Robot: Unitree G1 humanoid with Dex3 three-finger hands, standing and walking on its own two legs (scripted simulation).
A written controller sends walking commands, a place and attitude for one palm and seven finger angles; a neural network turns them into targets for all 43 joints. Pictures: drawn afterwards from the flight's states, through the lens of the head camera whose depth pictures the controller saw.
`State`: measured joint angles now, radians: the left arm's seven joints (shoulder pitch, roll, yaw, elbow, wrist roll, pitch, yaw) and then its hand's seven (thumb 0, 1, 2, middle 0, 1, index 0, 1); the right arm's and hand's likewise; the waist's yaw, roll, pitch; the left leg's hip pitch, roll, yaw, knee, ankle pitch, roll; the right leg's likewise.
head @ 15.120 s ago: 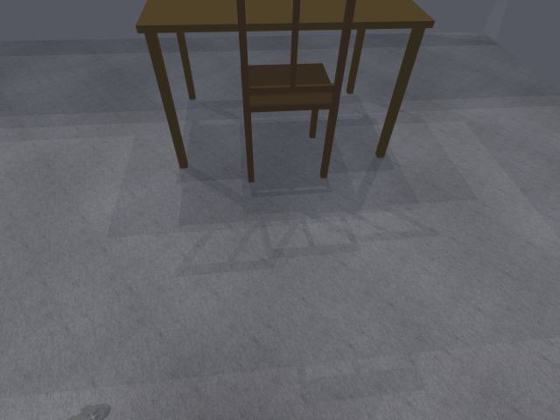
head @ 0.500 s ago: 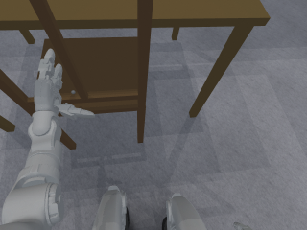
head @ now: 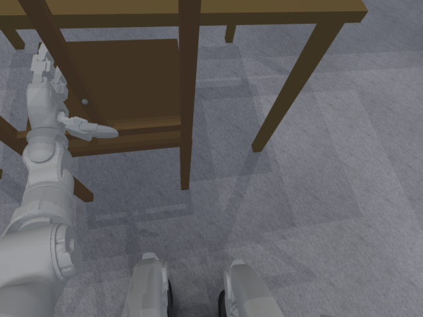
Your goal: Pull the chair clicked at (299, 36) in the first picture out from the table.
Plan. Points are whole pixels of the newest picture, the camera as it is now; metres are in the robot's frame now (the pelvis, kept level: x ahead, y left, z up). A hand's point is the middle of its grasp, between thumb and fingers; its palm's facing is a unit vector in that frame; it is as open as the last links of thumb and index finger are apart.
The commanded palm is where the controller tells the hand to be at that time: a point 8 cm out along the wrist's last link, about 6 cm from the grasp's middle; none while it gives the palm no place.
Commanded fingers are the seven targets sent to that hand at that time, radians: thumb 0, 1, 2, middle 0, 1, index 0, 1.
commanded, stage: push the fingers through the gap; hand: left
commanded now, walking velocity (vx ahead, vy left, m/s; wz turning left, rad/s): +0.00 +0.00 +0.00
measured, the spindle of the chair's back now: (73, 75) +0.53 +0.22 +0.07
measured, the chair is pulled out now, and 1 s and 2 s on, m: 0.00 0.00 0.01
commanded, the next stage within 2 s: hook a spindle and tug to test in 0.34 s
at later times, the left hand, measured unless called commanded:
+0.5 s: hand (87, 103) +0.49 +0.20 +0.04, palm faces +0.13 -0.99 -0.03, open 16.9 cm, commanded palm +0.46 +0.24 +0.04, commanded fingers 0.00 -0.50 0.30 -0.13 -0.30 -0.13 -0.30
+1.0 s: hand (86, 104) +0.49 +0.21 +0.04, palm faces +0.13 -0.99 -0.02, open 11.9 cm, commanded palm +0.46 +0.23 +0.04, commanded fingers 0.00 0.28 0.64 -0.50 -1.45 -0.50 -1.45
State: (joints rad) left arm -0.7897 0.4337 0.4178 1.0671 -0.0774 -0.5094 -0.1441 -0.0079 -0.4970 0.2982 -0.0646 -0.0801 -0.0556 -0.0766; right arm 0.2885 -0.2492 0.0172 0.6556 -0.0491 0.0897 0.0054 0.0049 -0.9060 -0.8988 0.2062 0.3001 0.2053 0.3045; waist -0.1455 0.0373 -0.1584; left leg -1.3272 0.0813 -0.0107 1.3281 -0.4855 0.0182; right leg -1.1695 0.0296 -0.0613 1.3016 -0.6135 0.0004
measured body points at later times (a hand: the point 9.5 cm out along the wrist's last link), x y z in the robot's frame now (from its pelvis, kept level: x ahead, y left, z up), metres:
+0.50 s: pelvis +0.00 +0.00 +0.00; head +0.15 +0.03 +0.43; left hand +0.47 +0.26 +0.05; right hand +0.05 -0.26 -0.11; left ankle +0.06 +0.11 -0.61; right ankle +0.00 -0.13 -0.61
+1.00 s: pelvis +0.00 +0.00 +0.00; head +0.15 +0.03 +0.43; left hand +0.47 +0.26 +0.04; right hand +0.04 -0.26 -0.11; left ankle +0.06 +0.11 -0.61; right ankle +0.00 -0.13 -0.61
